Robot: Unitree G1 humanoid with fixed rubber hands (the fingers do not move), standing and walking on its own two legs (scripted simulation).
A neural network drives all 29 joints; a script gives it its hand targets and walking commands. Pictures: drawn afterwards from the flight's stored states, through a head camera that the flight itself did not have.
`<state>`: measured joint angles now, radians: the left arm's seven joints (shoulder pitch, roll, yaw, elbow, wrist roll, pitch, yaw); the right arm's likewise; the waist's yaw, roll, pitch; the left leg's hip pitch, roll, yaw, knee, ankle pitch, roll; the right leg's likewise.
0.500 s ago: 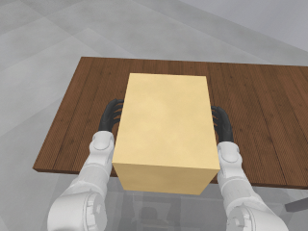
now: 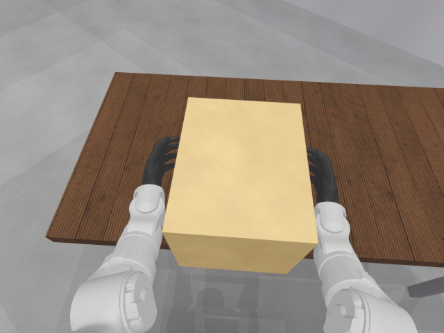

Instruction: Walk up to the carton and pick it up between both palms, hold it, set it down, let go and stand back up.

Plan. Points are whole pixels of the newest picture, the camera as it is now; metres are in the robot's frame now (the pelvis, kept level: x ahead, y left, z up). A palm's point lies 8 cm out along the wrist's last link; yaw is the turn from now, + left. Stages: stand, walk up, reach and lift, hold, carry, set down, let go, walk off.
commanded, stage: set down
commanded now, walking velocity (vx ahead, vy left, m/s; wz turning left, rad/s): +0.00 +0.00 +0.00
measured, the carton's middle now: (238, 187) +0.41 -0.03 -0.04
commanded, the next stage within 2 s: none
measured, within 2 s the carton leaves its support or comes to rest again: neither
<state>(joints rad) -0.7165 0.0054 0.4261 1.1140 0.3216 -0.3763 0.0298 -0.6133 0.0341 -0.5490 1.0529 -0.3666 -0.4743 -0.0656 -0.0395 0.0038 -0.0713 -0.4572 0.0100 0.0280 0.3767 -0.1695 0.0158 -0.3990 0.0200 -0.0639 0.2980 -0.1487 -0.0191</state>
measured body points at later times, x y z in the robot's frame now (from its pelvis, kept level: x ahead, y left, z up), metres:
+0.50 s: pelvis +0.00 +0.00 +0.00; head +0.09 +0.01 +0.44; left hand +0.42 +0.14 +0.01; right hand +0.38 -0.19 +0.00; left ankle -0.01 +0.10 -0.74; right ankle -0.02 -0.11 -0.74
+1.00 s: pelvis -0.01 +0.00 -0.02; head +0.09 +0.00 +0.42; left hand +0.43 +0.14 -0.02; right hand +0.39 -0.19 -0.03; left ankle -0.01 +0.10 -0.74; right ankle -0.02 -0.11 -0.74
